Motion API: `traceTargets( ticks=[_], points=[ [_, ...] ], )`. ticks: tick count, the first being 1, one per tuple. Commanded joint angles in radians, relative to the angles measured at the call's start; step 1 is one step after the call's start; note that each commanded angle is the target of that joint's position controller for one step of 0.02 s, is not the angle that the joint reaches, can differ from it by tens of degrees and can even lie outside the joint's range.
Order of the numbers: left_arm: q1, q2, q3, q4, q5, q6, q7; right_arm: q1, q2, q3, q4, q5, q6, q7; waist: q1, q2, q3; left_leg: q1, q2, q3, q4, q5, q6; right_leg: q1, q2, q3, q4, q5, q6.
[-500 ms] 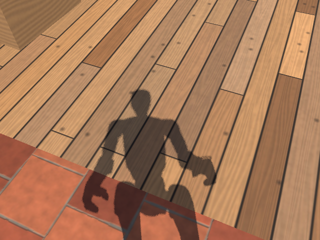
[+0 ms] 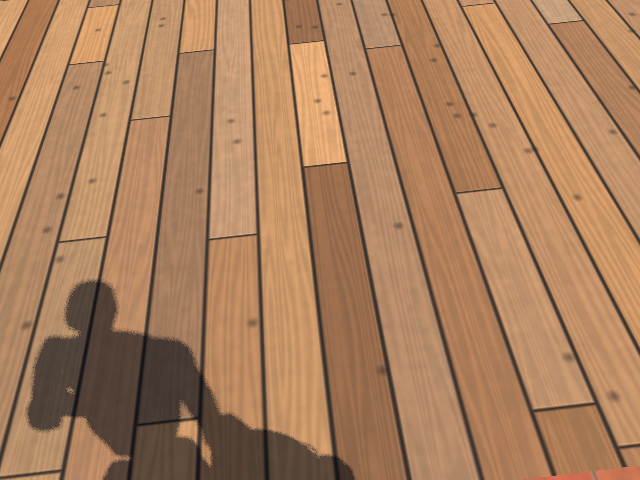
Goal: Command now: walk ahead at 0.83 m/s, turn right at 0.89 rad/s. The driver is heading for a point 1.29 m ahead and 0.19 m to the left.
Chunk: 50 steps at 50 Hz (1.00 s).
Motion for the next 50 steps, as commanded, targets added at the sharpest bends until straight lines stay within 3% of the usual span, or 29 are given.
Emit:
traceTargets(
  ticks=[1, 3, 4, 5, 6, 7, 9, 12, 15, 19, 23, 25, 27, 28, 29, 30, 31, 32, 34, 36, 38, 41, 43, 45, 46, 47, 48, 49, 50],
  points=[
    [-0.144, 0.051, -0.008, -0.105, -0.002, -0.017, 0.005, -0.064, -0.147, -0.031, -0.057, -0.004, -0.007, 0.006, 0.026, 0.06, 0.17, -0.08, 0.257, -0.075, -0.107, 0.092, 0.18, -0.051, 0.022, -0.078, -0.065, -0.098, -0.069],
    [0.061, 0.083, 0.01, -0.047, -0.017, -0.027, 0.035, -0.076, -0.191, -0.041, -0.055, 0.011, 0.008, 0.016, 0.142, 0.038, 0.036, -0.126, 0.232, 0.005, 0.244, 0.765, 0.176, 0.266, 0.161, -0.165, -0.083, -0.191, -0.115],
    [0.302, 0.106, 0.031, 0.033, -0.014, -0.042, 0.052, -0.097, -0.199, -0.037, -0.069, 0.028, 0.015, 0.023, 0.265, -0.021, -0.093, -0.285, 0.206, 0.017, 0.572, 0.92, 0.164, 0.606, 0.231, -0.14, -0.164, -0.122, -0.138],
    [0.428, 0.223, 0.064, 0.099, 0.0, -0.048, 0.074, -0.081, -0.08, 0.001, -0.099, 0.015, 0.008, 0.034, 0.28, -0.27, -0.119, -0.634, 0.104, -0.01, 0.929, 0.345, 0.121, 0.866, 0.104, 0.144, -0.35, -0.337, -0.145],
    [0.391, 0.331, 0.072, 0.068, -0.008, -0.052, 0.089, -0.111, 0.006, 0.026, -0.19, 0.011, -0.015, 0.047, 0.203, -0.463, -0.207, -0.911, -0.053, -0.218, 1.201, -0.184, 0.087, 0.938, -0.124, 0.748, -0.656, -0.725, -0.191],
    [0.339, 0.284, 0.063, 0.043, 0.0, -0.057, 0.09, -0.259, -0.071, 0.018, -0.218, 0.008, -0.018, 0.039, 0.234, -0.238, -0.13, -0.998, -0.026, -0.355, 1.27, -0.073, 0.102, 0.871, -0.164, 0.764, -0.721, -0.572, -0.142],
    [0.291, 0.191, 0.038, 0.062, 0.027, -0.084, 0.102, -0.169, -0.049, 0.028, -0.148, 0.029, -0.016, 0.033, 0.134, -0.068, -0.013, -0.946, 0.049, -0.355, 1.2, 0.087, 0.14, 0.669, -0.162, 0.527, -0.642, -0.286, -0.096],
    [0.191, 0.085, 0.0, 0.07, 0.004, -0.139, 0.097, -0.053, -0.019, 0.027, -0.061, 0.036, 0.036, 0.061, 0.041, -0.075, 0.043, -0.783, 0.061, -0.437, 1.099, 0.216, 0.134, 0.448, -0.082, 0.308, -0.705, -0.124, 0.023],
    [0.232, 0.07, -0.004, 0.109, 0.0, -0.171, 0.088, -0.126, 0.008, 0.023, -0.052, 0.062, 0.058, 0.073, 0.055, -0.066, 0.133, -0.861, -0.003, -0.438, 0.979, 0.332, 0.141, 0.456, -0.033, 0.097, -0.775, 0.153, 0.106],
    [0.306, 0.002, -0.032, 0.157, -0.006, -0.186, 0.099, -0.277, 0.029, 0.037, -0.079, 0.059, 0.039, 0.078, 0.087, -0.09, 0.151, -0.908, -0.084, -0.277, 0.761, 0.457, 0.184, 0.6, 0.025, -0.106, -0.808, 0.63, 0.133],
    [0.263, 0.039, -0.04, 0.169, -0.01, -0.185, 0.139, -0.269, 0.026, 0.056, -0.091, 0.051, 0.037, 0.082, 0.019, -0.106, 0.083, -0.7, -0.158, -0.117, 0.524, 0.477, 0.227, 0.689, -0.004, -0.205, -0.725, 1.237, 0.146],
    [0.23, 0.103, -0.023, 0.169, -0.004, -0.171, 0.177, -0.117, -0.033, 0.038, -0.054, 0.049, 0.057, 0.075, -0.079, -0.158, -0.012, -0.52, -0.213, -0.09, 0.499, 0.433, 0.247, 0.761, -0.048, -0.207, -0.523, 1.549, 0.157],
    [0.067, 0.155, -0.002, 0.122, 0.014, -0.141, 0.193, 0.3, -0.129, -0.01, 0.059, 0.044, 0.074, 0.059, -0.298, -0.153, -0.13, -0.141, -0.199, -0.199, 0.46, 0.335, 0.334, 0.603, -0.066, -0.168, -0.002, 1.559, 0.149],
    [-0.05, 0.143, 0.005, 0.104, 0.001, -0.126, 0.177, 0.459, -0.139, -0.029, 0.114, 0.066, 0.071, 0.045, -0.39, -0.002, -0.119, 0.027, -0.109, -0.331, 0.304, 0.4, 0.431, 0.396, 0.075, -0.178, 0.537, 0.804, 0.123],
    [-0.179, -0.056, -0.055, 0.042, 0.026, -0.143, 0.141, 0.356, -0.084, -0.014, 0.152, 0.074, 0.077, 0.035, -0.271, 0.221, 0.062, -0.004, -0.125, -0.423, 0.418, 0.402, 0.431, 0.001, 0.25, -0.087, 0.895, -0.225, 0.087],
    [-0.004, -0.148, -0.087, -0.039, 0.011, -0.156, 0.126, 0.154, -0.086, 0.002, 0.078, 0.052, 0.063, 0.033, -0.021, 0.183, 0.017, 0.014, -0.05, -0.783, 0.413, 0.488, 0.541, -0.228, 0.227, 0.106, 0.971, -0.254, 0.098],
    [0.096, -0.102, -0.103, -0.081, 0.027, -0.188, 0.106, 0.08, -0.107, -0.01, 0.022, 0.036, 0.061, 0.018, 0.022, 0.164, -0.099, 0.032, 0.121, -1.157, 0.097, -0.065, 0.618, -0.284, 0.19, 0.243, 0.864, -0.238, 0.084],
    [0.075, 0.0, -0.089, -0.049, 0.043, -0.203, 0.099, 0.029, -0.059, -0.009, -0.004, 0.018, 0.054, 0.01, 0.05, -0.07, 0.016, -0.135, 0.131, -1.192, -0.065, -0.308, 0.566, -0.263, 0.129, 0.235, 0.732, -0.153, 0.07],
    [0.029, 0.033, -0.086, -0.046, 0.07, -0.171, 0.103, -0.022, -0.075, -0.004, -0.015, 0.023, 0.022, 0.007, 0.111, -0.16, 0.135, -0.395, 0.059, -1.063, -0.092, -0.227, 0.506, -0.168, 0.07, 0.209, 0.526, -0.129, 0.107],
    [-0.061, 0.029, -0.097, -0.076, 0.061, -0.133, 0.103, -0.027, -0.072, 0.0, -0.017, 0.035, -0.014, 0.008, 0.109, -0.184, 0.198, -0.625, -0.035, -0.898, -0.134, -0.089, 0.475, -0.018, 0.017, 0.149, 0.275, -0.034, 0.153],
    [-0.156, 0.001, -0.111, -0.115, 0.03, -0.128, 0.094, -0.014, -0.094, -0.016, -0.022, 0.039, -0.028, 0.013, 0.06, -0.12, 0.177, -0.687, -0.101, -0.764, -0.122, 0.123, 0.436, 0.134, 0.005, 0.108, 0.016, 0.112, 0.169],
    [-0.23, -0.041, -0.123, -0.145, -0.008, -0.128, 0.092, 0.03, -0.11, -0.035, -0.02, 0.057, -0.026, 0.032, -0.029, -0.031, 0.099, -0.553, -0.137, -0.711, -0.06, 0.324, 0.36, 0.251, 0.059, 0.064, -0.235, 0.314, 0.147],
    [-0.23, -0.017, -0.114, -0.15, -0.007, -0.135, 0.098, 0.052, -0.122, -0.046, -0.023, 0.052, -0.019, 0.035, -0.05, 0.015, 0.06, -0.401, -0.117, -0.731, 0.02, 0.449, 0.33, 0.261, 0.092, 0.072, -0.343, 0.297, 0.133],
    [-0.132, 0.047, -0.085, -0.123, -0.003, -0.148, 0.113, 0.045, -0.145, -0.056, -0.032, 0.043, -0.018, 0.03, -0.003, 0.027, -0.029, -0.293, -0.108, -0.748, 0.196, 0.65, 0.286, 0.39, 0.139, 0.085, -0.411, 0.181, 0.115],
    [0.022, 0.093, -0.061, -0.086, -0.002, -0.157, 0.124, 0.006, -0.174, -0.062, -0.04, 0.04, -0.02, 0.034, 0.095, 0.008, -0.126, -0.304, -0.133, -0.717, 0.386, 0.716, 0.26, 0.563, 0.143, 0.081, -0.421, 0.12, 0.099],
    [0.251, 0.154, -0.03, -0.037, 0.01, -0.165, 0.14, -0.058, -0.159, -0.059, -0.062, 0.041, -0.031, 0.036, 0.221, -0.003, -0.236, -0.454, -0.169, -0.682, 0.649, 0.615, 0.24, 0.824, 0.055, 0.139, -0.359, 0.014, 0.074],
    [0.45, 0.237, 0.0, -0.004, 0.05, -0.167, 0.156, -0.095, -0.003, -0.018, -0.118, 0.053, -0.044, 0.028, 0.27, -0.21, -0.363, -0.695, -0.236, -0.583, 0.984, 0.04, 0.236, 1.067, -0.229, 0.466, -0.42, -0.395, 0.041],
    [0.333, 0.298, 0.017, -0.006, 0.049, -0.156, 0.145, -0.014, 0.04, 0.011, -0.194, 0.087, -0.04, 0.032, 0.133, -0.513, -0.429, -0.912, -0.238, -0.492, 1.172, -0.126, 0.223, 1.08, -0.393, 1.017, -0.657, -0.561, -0.052],
    [0.198, 0.167, 0.004, -0.038, 0.047, -0.146, 0.137, -0.073, -0.028, 0.008, -0.154, 0.058, -0.012, 0.021, 0.127, -0.291, -0.248, -1.003, -0.138, -0.459, 1.234, -0.015, 0.227, 0.936, -0.336, 0.896, -0.659, -0.691, -0.061]
  ],
)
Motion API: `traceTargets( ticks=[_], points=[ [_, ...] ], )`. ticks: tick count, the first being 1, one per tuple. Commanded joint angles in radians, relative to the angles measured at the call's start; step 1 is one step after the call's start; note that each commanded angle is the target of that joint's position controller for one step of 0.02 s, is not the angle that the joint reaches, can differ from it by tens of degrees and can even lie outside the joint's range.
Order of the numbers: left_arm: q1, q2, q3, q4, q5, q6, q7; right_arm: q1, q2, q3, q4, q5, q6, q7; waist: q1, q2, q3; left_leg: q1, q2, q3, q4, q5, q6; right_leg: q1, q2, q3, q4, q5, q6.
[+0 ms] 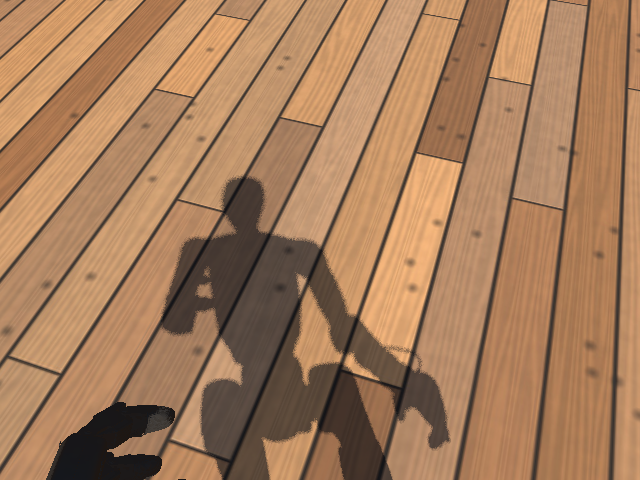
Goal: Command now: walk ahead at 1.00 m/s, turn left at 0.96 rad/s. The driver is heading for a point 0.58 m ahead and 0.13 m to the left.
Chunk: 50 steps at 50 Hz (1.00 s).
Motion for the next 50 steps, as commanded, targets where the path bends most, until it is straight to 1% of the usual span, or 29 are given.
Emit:
traceTargets(
  ticks=[1, 2, 3, 6, 9, 13, 16, 18, 19, 20, 21, 22, 23, 24, 26, 28, 30, 32, 35, 37, 38, 39, 40, 41, 42, 44, 45, 47, 50],
  points=[
    [0.254, 0.148, 0.085, 0.014, 0.003, 0.017, 0.004, -0.126, -0.024, 0.027, -0.149, -0.023, 0.0, 0.004, 0.175, -0.156, -0.171, -0.669, 0.128, 0.123, 0.376, 0.142, -0.005, 0.666, -0.363, 0.573, -0.358, -0.59, -0.184],
    [0.26, 0.117, 0.078, 0.039, 0.005, 0.019, 0.0, -0.166, -0.02, 0.026, -0.154, -0.032, 0.01, 0.019, 0.166, -0.087, -0.109, -0.638, 0.16, 0.13, 0.337, 0.166, -0.015, 0.571, -0.317, 0.418, -0.358, -0.38, -0.164],
    [0.303, 0.102, 0.072, 0.082, 0.0, 0.015, 0.002, -0.203, 0.003, 0.03, -0.181, -0.047, 0.022, 0.037, 0.154, -0.103, -0.072, -0.632, 0.186, 0.123, 0.318, 0.168, -0.021, 0.516, -0.282, 0.302, -0.364, -0.258, -0.149],
    [0.364, 0.053, 0.063, 0.162, -0.028, -0.013, -0.019, -0.27, 0.055, 0.055, -0.249, -0.047, 0.058, 0.064, 0.119, -0.132, -0.021, -0.673, 0.221, 0.141, 0.302, 0.218, -0.026, 0.462, -0.254, 0.099, -0.394, 0.013, -0.113],
    [0.324, 0.084, 0.069, 0.176, -0.029, -0.036, -0.022, -0.346, 0.043, 0.069, -0.311, -0.044, 0.066, 0.075, 0.078, -0.127, 0.025, -0.632, 0.223, 0.177, 0.173, 0.366, -0.028, 0.379, -0.227, -0.084, -0.462, 0.193, -0.101],
    [0.393, 0.129, 0.076, 0.222, -0.024, -0.037, -0.012, -0.494, 0.039, 0.087, -0.346, -0.044, 0.067, 0.097, 0.108, -0.064, 0.126, -0.527, 0.176, 0.337, -0.159, 0.436, 0.015, 0.413, -0.171, -0.274, -0.516, 0.452, -0.073],
    [0.457, 0.21, 0.092, 0.228, -0.023, -0.014, 0.011, -0.443, 0.015, 0.081, -0.316, -0.041, 0.061, 0.088, 0.061, -0.127, 0.041, -0.325, 0.058, 0.432, -0.264, 0.36, 0.065, 0.537, -0.189, -0.323, -0.31, 1.142, -0.045],
    [0.404, 0.269, 0.109, 0.204, -0.018, 0.019, 0.023, -0.16, -0.051, 0.049, -0.233, -0.039, 0.056, 0.067, -0.089, -0.16, -0.105, -0.016, 0.007, 0.39, -0.29, 0.276, 0.108, 0.502, -0.238, -0.295, 0.065, 1.299, -0.06],
    [0.358, 0.267, 0.11, 0.177, -0.015, 0.03, 0.017, 0.06, -0.099, 0.018, -0.157, -0.038, 0.048, 0.045, -0.172, -0.131, -0.191, 0.274, 0.004, 0.312, -0.38, 0.266, 0.146, 0.341, -0.234, -0.277, 0.375, 1.124, -0.075],
    [0.33, 0.212, 0.108, 0.163, -0.012, 0.033, -0.001, 0.047, -0.155, -0.024, -0.135, 0.0, 0.06, 0.015, -0.132, 0.06, -0.178, 0.475, 0.08, 0.149, -0.442, 0.194, 0.164, 0.051, -0.044, -0.273, 0.759, 0.134, -0.055],
    [0.4, 0.139, 0.082, 0.034, -0.022, 0.014, -0.011, -0.057, -0.286, -0.04, -0.191, -0.043, 0.08, 0.013, 0.024, 0.216, -0.282, 0.711, 0.345, -0.407, -0.537, 0.244, 0.362, -0.351, 0.054, -0.156, 1.103, -0.34, -0.002],
    [0.289, 0.179, 0.079, -0.001, -0.032, -0.012, -0.008, 0.02, -0.243, -0.039, -0.218, -0.047, 0.087, -0.005, -0.057, 0.012, -0.344, 0.693, 0.401, -0.546, -0.694, 0.236, 0.378, -0.425, 0.024, 0.016, 1.099, -0.262, -0.012],
    [0.276, 0.163, 0.069, 0.001, -0.041, -0.022, -0.006, -0.013, -0.188, -0.028, -0.184, -0.038, 0.073, -0.018, 0.003, -0.068, -0.167, 0.502, 0.407, -0.474, -0.753, 0.38, 0.336, -0.416, -0.029, 0.022, 0.981, -0.213, -0.019],
    [0.282, 0.153, 0.064, 0.012, -0.033, -0.016, -0.002, -0.055, -0.134, -0.01, -0.163, -0.031, 0.055, -0.026, 0.08, -0.132, -0.041, 0.293, 0.367, -0.358, -0.747, 0.585, 0.288, -0.33, -0.073, 0.013, 0.854, -0.204, -0.016],
    [0.346, 0.136, 0.061, 0.051, -0.001, 0.031, -0.001, -0.14, -0.072, 0.017, -0.173, -0.019, 0.021, -0.029, 0.166, -0.162, 0.022, 0.011, 0.297, -0.161, -0.736, 0.958, 0.235, -0.132, -0.107, 0.001, 0.732, -0.241, 0.002],
    [0.333, 0.111, 0.057, 0.043, -0.001, 0.058, -0.009, -0.138, -0.064, 0.024, -0.145, -0.016, 0.001, -0.016, 0.186, -0.125, 0.011, -0.111, 0.226, -0.048, -0.744, 1.102, 0.201, -0.03, -0.097, -0.029, 0.55, -0.218, 0.007],
    [0.286, 0.058, 0.041, 0.032, -0.014, 0.057, -0.016, -0.132, -0.064, 0.022, -0.117, -0.019, -0.006, -0.008, 0.175, -0.069, -0.015, -0.124, 0.139, 0.068, -0.722, 1.186, 0.136, 0.029, -0.06, -0.074, 0.345, -0.045, -0.021],
    [0.244, 0.033, 0.031, 0.035, -0.029, 0.049, -0.019, -0.108, -0.034, 0.028, -0.094, -0.011, -0.008, 0.0, 0.131, -0.01, -0.048, -0.095, 0.094, 0.127, -0.715, 1.105, 0.077, 0.106, -0.016, -0.109, 0.148, 0.184, -0.051],
    [0.174, 0.049, 0.034, 0.034, -0.032, 0.042, -0.017, -0.028, -0.022, 0.034, -0.053, -0.003, -0.007, -0.005, 0.069, 0.008, -0.051, 0.038, 0.129, 0.097, -0.687, 1.014, 0.032, 0.125, 0.031, -0.108, -0.005, 0.33, -0.079],
    [0.257, 0.091, 0.051, 0.063, -0.02, 0.03, -0.011, -0.03, -0.054, 0.025, -0.044, -0.015, -0.002, -0.018, 0.106, 0.032, -0.064, 0.114, 0.173, 0.054, -0.579, 1.052, 0.0, 0.195, 0.056, -0.076, -0.061, 0.29, -0.107],
    [0.36, 0.107, 0.06, 0.102, -0.015, 0.019, -0.009, -0.064, -0.069, 0.02, -0.046, -0.014, 0.002, -0.025, 0.167, 0.031, -0.077, 0.122, 0.169, 0.059, -0.464, 1.057, -0.02, 0.277, 0.056, -0.068, -0.118, 0.317, -0.12],
    [0.441, 0.143, 0.069, 0.135, -0.013, 0.002, -0.006, -0.066, -0.067, 0.019, -0.051, -0.008, 0.004, -0.026, 0.205, -0.024, -0.099, 0.095, 0.109, 0.086, -0.284, 0.895, -0.042, 0.385, 0.003, -0.039, -0.179, 0.593, -0.131],
    [0.484, 0.219, 0.084, 0.128, -0.004, -0.005, -0.007, 0.058, 0.002, 0.029, -0.059, 0.006, 0.006, -0.031, 0.172, -0.22, -0.222, -0.048, -0.011, 0.149, 0.08, 0.297, -0.081, 0.589, -0.258, 0.168, -0.049, 1.259, -0.255],
    [0.476, 0.208, 0.085, 0.124, -0.03, 0.011, -0.015, 0.209, 0.037, 0.037, -0.038, 0.027, 0.014, -0.037, 0.116, -0.343, -0.423, -0.198, -0.118, 0.081, 0.295, -0.203, -0.101, 0.741, -0.433, 0.48, -0.09, 1.427, -0.412],
    [0.396, 0.158, 0.077, 0.093, -0.056, 0.027, -0.02, 0.176, -0.013, 0.034, -0.003, -0.015, 0.031, -0.042, 0.109, -0.151, -0.382, -0.209, -0.056, 0.007, 0.337, -0.115, -0.105, 0.624, -0.385, 0.448, -0.149, 1.16, -0.394],
    [0.254, 0.053, 0.046, 0.086, -0.052, 0.044, -0.009, 0.02, -0.008, 0.038, -0.028, -0.034, 0.054, -0.031, 0.087, -0.041, -0.172, -0.249, 0.023, 0.045, 0.236, -0.048, -0.12, 0.393, -0.283, 0.291, -0.238, 0.698, -0.328],
    [0.24, 0.043, 0.039, 0.096, -0.051, 0.048, -0.005, -0.015, 0.007, 0.042, -0.036, -0.038, 0.073, -0.023, 0.082, -0.057, -0.124, -0.212, 0.048, 0.062, 0.156, -0.025, -0.126, 0.299, -0.239, 0.225, -0.289, 0.572, -0.293],
    [0.239, 0.066, 0.042, 0.122, -0.033, 0.055, -0.007, 0.021, 0.041, 0.053, -0.016, -0.037, 0.106, -0.014, 0.063, -0.106, -0.117, -0.099, 0.043, 0.116, 0.064, 0.008, -0.135, 0.183, -0.187, 0.145, -0.336, 0.446, -0.267],
    [0.229, 0.086, 0.047, 0.146, -0.023, 0.062, -0.009, -0.002, 0.057, 0.066, -0.003, -0.032, 0.124, -0.018, 0.066, -0.141, -0.109, -0.061, 0.066, 0.163, -0.131, -0.01, -0.128, 0.146, -0.158, 0.113, -0.378, 0.176, -0.256]
  ],
)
